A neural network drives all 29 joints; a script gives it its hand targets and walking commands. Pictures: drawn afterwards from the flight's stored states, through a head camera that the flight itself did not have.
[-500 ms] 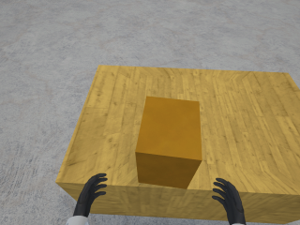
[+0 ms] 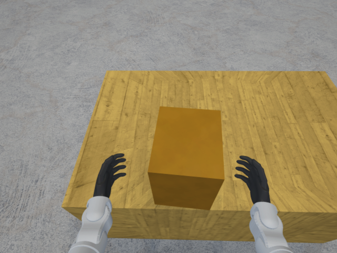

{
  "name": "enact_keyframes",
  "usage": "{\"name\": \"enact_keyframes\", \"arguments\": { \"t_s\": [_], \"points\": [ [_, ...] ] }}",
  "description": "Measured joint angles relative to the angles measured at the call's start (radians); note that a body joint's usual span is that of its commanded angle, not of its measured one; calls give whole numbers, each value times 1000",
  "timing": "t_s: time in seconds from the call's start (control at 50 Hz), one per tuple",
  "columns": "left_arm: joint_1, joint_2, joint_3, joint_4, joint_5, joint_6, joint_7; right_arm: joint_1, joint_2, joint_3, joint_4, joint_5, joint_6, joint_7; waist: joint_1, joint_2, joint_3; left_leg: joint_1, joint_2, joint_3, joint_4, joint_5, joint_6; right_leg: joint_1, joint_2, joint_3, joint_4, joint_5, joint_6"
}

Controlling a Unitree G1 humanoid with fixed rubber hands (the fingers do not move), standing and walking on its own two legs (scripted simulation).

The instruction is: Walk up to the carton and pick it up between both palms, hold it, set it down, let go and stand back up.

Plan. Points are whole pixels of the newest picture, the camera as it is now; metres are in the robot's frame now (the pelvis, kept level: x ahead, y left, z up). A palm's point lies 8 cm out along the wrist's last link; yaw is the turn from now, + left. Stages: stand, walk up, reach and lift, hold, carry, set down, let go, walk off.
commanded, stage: reach and lift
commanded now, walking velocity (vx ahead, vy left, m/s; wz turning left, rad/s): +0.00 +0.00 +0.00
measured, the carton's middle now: (185, 160) +0.39 -0.01 -0.10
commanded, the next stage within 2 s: none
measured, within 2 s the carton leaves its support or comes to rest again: neither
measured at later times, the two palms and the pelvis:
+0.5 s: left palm (112, 148) +0.35 +0.18 +0.03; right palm (259, 157) +0.34 -0.19 +0.02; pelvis -0.04 -0.01 -0.01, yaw +1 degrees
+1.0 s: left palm (123, 151) +0.37 +0.16 -0.02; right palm (253, 150) +0.37 -0.19 -0.01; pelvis -0.05 -0.04 -0.04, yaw +3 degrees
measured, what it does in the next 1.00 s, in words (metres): shifts its weight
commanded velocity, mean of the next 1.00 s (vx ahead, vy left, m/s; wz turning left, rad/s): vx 0.00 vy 0.00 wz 0.00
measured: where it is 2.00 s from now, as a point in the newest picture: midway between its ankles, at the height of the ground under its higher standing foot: outside the picture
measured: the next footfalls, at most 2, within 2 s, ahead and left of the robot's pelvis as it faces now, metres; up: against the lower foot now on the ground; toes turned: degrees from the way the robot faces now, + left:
none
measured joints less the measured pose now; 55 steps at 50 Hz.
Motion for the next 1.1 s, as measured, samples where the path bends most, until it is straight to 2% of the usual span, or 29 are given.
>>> {"name": "enact_keyframes", "arguments": {
  "t_s": [0.06, 0.16, 0.2, 0.28, 0.34, 0.44, 0.54, 0.62, 0.68, 0.78, 0.88, 1.02, 1.1],
  "points": [
    [-10, -5, 4, 12, 4, 6, -3, -11, -4, -6, 19, -5, 5, -6, 2, -1, -9, -3, 2, -6, -1, 2, 0, 1, 1, -6, -4, 3, -2],
    [-141, 33, -5, 193, -30, 55, 10, -130, 4, -66, 97, -65, 101, -15, -26, -13, -24, -59, -9, -18, 23, 9, 5, -53, -11, -15, 27, 3, -4],
    [-176, 46, -8, 199, -55, 59, 25, -164, 4, -78, 76, -60, 121, -16, -30, -21, -33, -95, -12, -15, 31, 15, 4, -91, -13, -11, 37, 9, -4],
    [-216, 42, 4, 137, -82, 30, 34, -192, -22, -40, 12, -12, 132, -16, -19, -32, -49, -147, -7, -7, 45, 23, -1, -141, -7, -2, 38, 28, -6],
    [-319, 56, -8, 249, -95, 33, 26, -277, -27, -42, 102, -29, 184, -6, -32, -33, -86, -197, -10, -16, 69, 24, -1, -185, -10, -10, 54, 30, -8],
    [-519, 90, -22, 456, -117, 69, 34, -441, -11, -77, 224, -52, 265, -15, -56, -31, -137, -287, -24, -21, 105, 28, -1, -279, -23, -11, 104, 24, -9],
    [-619, 78, -10, 509, -136, 44, 34, -505, -29, -40, 211, 1, 252, -28, -32, -9, -173, -362, -16, -11, 152, 14, -6, -355, -14, 0, 142, 21, -10],
    [-686, 74, 15, 623, -135, 38, 8, -564, -38, -14, 285, 1, 259, -36, -24, -1, -190, -388, -16, -10, 174, 5, -9, -388, -14, 2, 174, 9, -13],
    [-724, 88, 13, 704, -159, 45, -6, -606, -38, -10, 337, 2, 283, -46, -35, -6, -185, -402, -22, -18, 178, 9, -11, -405, -20, -4, 191, 1, -17],
    [-734, 109, -28, 744, -218, 7, 2, -620, -32, -23, 332, 16, 273, -57, -52, -21, -208, -482, -23, -37, 200, 14, -21, -481, -23, -21, 220, -3, -27],
    [-762, 125, -44, 755, -240, -33, 1, -650, -18, -38, 320, 8, 261, -62, -71, -45, -228, -575, -23, -50, 225, 20, -34, -572, -24, -33, 249, -3, -38],
    [-792, 120, -23, 748, -189, -76, -16, -683, 13, -42, 339, -10, 228, -70, -93, -63, -259, -675, -24, -64, 253, 24, -44, -669, -26, -44, 279, -2, -47],
    [-811, 104, 11, 799, -153, -105, -30, -689, 35, -43, 373, -37, 207, -81, -98, -58, -267, -702, -29, -64, 269, 20, -42, -697, -31, -43, 298, -9, -44]
  ]
}}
